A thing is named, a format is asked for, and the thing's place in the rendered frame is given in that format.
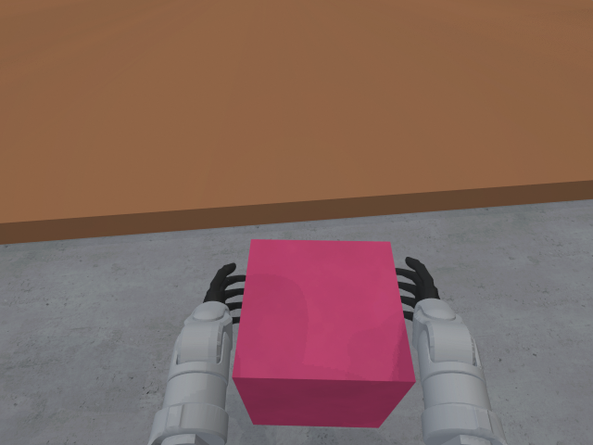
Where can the robot left hand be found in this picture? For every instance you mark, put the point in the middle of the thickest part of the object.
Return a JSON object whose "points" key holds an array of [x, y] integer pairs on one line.
{"points": [[218, 285]]}

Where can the carton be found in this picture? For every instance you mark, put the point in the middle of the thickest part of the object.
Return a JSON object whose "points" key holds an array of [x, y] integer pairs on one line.
{"points": [[322, 339]]}

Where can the robot right hand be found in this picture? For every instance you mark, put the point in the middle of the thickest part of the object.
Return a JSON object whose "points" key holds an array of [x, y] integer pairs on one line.
{"points": [[424, 285]]}

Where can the right robot forearm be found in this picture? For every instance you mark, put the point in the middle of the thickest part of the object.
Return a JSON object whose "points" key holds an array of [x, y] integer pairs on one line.
{"points": [[457, 409]]}

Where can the left robot forearm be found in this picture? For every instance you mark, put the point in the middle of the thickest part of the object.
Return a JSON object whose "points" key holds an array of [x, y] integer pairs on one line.
{"points": [[193, 411]]}

